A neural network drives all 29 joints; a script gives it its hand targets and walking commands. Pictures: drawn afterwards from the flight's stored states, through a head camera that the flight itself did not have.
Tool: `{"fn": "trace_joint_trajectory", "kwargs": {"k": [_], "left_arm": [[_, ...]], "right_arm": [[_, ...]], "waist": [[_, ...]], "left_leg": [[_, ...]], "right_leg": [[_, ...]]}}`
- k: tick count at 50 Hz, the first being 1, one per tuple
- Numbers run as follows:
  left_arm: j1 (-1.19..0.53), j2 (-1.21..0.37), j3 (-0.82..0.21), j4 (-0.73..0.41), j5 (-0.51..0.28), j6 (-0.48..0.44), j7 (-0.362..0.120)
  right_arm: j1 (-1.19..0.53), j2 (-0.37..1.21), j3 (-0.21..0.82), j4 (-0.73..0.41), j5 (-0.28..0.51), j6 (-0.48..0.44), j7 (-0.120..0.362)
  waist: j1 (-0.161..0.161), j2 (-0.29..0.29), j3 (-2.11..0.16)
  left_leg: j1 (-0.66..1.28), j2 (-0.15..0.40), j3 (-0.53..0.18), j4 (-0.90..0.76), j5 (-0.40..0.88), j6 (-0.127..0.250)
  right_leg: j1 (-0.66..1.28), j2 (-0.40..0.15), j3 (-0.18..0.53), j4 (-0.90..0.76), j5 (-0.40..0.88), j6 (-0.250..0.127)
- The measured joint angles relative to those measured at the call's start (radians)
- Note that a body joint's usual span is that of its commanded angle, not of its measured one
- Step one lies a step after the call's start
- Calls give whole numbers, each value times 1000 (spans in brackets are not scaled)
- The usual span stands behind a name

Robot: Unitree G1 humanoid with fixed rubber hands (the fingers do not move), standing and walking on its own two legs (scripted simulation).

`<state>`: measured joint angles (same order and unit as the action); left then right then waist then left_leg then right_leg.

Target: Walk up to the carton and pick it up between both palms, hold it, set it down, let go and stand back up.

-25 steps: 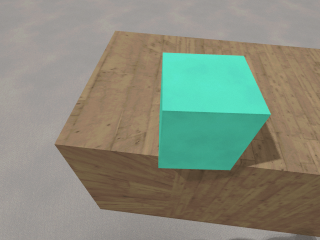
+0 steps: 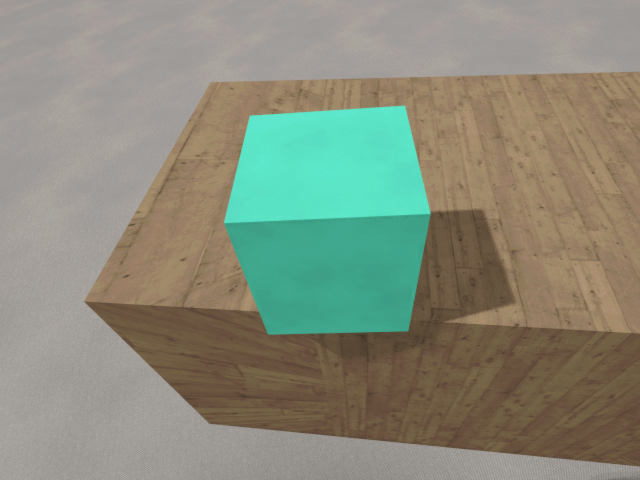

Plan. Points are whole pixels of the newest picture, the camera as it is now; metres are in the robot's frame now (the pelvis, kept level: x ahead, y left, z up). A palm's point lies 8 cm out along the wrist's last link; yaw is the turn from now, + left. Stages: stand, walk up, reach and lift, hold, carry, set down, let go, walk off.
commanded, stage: walk up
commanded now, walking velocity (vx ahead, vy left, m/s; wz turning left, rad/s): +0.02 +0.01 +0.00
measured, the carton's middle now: (332, 227) +0.42 +0.00 +0.07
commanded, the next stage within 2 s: stand in 0.36 s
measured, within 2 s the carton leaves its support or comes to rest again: neither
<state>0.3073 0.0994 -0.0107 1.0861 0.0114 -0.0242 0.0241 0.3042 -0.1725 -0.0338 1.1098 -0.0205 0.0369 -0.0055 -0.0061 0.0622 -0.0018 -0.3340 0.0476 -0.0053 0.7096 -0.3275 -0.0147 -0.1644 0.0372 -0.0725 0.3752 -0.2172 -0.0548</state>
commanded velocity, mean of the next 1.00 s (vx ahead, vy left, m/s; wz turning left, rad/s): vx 0.00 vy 0.00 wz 0.00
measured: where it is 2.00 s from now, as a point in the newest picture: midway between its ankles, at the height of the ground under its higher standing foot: outside the picture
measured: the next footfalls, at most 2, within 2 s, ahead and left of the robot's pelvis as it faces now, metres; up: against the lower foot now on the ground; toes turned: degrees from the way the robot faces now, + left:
left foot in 0.08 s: +0.02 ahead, +0.12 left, +0.00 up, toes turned +1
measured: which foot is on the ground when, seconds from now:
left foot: up 0.00-0.06, down 0.08-1.00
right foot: down 0.00-1.00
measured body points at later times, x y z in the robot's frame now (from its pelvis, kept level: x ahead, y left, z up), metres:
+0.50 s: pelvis +0.00 +0.00 +0.00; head +0.00 +0.00 +0.45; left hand -0.02 +0.20 -0.16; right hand +0.00 -0.21 -0.16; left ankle -0.02 +0.12 -0.74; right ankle -0.01 -0.08 -0.74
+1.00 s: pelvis -0.03 +0.00 +0.00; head +0.00 +0.00 +0.44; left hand +0.11 +0.20 -0.14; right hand +0.12 -0.20 -0.14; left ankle -0.02 +0.12 -0.74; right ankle -0.01 -0.08 -0.74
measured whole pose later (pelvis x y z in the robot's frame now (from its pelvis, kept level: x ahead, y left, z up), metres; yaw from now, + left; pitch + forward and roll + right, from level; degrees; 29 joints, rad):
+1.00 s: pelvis -0.03 +0.00 +0.00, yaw -1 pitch +8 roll +1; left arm 0.02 0.13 0.00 0.81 -0.05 0.42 0.00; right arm -0.01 -0.12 0.03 0.81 0.06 0.40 0.00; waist 0.00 -0.02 -0.09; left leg -0.37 0.01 0.05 0.42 -0.18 0.00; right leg -0.40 0.02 -0.06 0.44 -0.18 -0.05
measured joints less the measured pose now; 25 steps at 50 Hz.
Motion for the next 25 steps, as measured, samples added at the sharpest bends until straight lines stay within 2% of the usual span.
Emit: {"fn": "trace_joint_trajectory", "kwargs": {"k": [2,4,8,25], "left_arm": [[1,-1,-2,7,2,-6,2],[1,-1,-2,14,2,-8,6],[-7,17,10,43,-7,-3,12],[-9,15,11,92,-3,5,14]], "right_arm": [[-3,14,7,6,5,-3,-6],[-7,24,14,9,9,-10,-14],[-22,63,23,20,16,-36,-24],[-41,57,42,63,18,-43,-34]], "waist": [[4,0,5],[8,-1,9],[18,-76,19],[17,-68,30]], "left_leg": [[50,1,9,-67,-11,2],[114,3,13,-181,34,4],[182,-24,29,-278,54,4],[247,-39,35,-338,87,13]], "right_leg": [[-5,17,-11,13,-11,-8],[-14,33,-22,38,-28,-12],[11,7,-10,33,-33,-7],[66,-5,-4,-8,-11,1]]}}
